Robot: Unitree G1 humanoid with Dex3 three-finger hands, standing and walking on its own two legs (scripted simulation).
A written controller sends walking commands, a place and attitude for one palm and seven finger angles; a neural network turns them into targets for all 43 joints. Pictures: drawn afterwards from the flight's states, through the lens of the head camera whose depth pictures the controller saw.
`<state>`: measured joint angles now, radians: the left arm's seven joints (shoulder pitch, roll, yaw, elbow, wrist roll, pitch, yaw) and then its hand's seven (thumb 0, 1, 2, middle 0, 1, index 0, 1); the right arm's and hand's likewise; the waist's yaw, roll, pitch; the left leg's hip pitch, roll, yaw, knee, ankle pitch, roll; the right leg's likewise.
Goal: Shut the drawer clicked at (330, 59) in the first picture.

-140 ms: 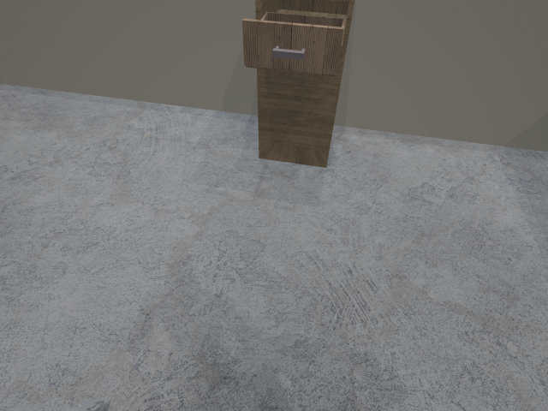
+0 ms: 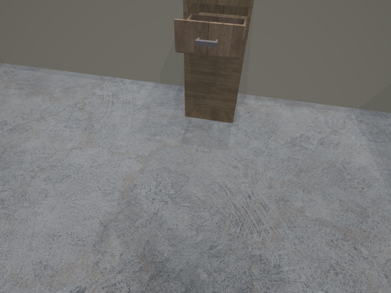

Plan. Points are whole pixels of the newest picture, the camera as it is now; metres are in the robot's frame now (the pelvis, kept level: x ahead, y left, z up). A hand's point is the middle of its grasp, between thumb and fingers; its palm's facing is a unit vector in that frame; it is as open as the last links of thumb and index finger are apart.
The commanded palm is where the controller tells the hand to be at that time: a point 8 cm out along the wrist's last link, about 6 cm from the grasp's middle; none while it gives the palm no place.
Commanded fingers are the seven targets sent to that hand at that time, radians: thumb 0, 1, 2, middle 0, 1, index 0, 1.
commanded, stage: stand and wait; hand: left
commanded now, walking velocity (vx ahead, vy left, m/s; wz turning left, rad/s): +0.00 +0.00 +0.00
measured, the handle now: (206, 41) +1.25 +0.02 +0.00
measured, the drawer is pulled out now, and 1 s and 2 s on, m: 0.30 0.30 0.30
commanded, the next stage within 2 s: look at it before walking up in 0.68 s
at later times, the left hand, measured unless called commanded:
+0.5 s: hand out of the picture +0.05 +0.24 -0.15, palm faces -0.02 -0.94 -0.34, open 7.4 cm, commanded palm none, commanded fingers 0.00 0.90 0.90 -0.20 -0.30 -0.20 -0.30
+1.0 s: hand out of the picture +0.07 +0.23 -0.15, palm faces -0.03 -0.94 -0.33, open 7.4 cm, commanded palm none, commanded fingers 0.00 0.90 0.90 -0.20 -0.30 -0.20 -0.30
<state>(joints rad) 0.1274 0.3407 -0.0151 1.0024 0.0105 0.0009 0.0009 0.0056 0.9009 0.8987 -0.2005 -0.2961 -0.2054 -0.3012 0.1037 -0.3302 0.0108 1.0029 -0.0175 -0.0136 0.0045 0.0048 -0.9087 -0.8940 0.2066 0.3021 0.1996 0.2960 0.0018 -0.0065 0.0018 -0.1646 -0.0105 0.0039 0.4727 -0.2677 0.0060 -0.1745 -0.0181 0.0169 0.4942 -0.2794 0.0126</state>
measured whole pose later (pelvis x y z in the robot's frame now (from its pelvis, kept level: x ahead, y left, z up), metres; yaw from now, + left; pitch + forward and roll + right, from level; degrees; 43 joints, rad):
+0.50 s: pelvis -0.02 -0.01 +0.00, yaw +0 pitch -3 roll +0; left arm 0.16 0.35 -0.01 1.09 0.01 0.00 0.00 0.01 0.90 0.90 -0.20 -0.30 -0.21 -0.30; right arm 0.15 -0.34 0.01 1.11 -0.01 -0.01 0.00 0.00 -0.91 -0.89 0.21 0.30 0.20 0.30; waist 0.00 -0.01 0.03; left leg -0.16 0.00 0.00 0.41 -0.21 0.00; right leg -0.17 -0.01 0.01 0.43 -0.22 0.00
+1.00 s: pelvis -0.01 -0.01 +0.01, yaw +0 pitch -2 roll +0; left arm 0.13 0.34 -0.01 1.08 0.01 -0.01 0.00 0.00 0.90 0.90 -0.20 -0.30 -0.21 -0.30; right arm 0.12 -0.34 0.01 1.11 -0.01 -0.02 0.01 0.00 -0.91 -0.89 0.21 0.30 0.20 0.30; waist 0.00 -0.01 0.03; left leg -0.14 0.01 0.00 0.38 -0.21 -0.01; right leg -0.16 0.00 0.02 0.41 -0.22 0.00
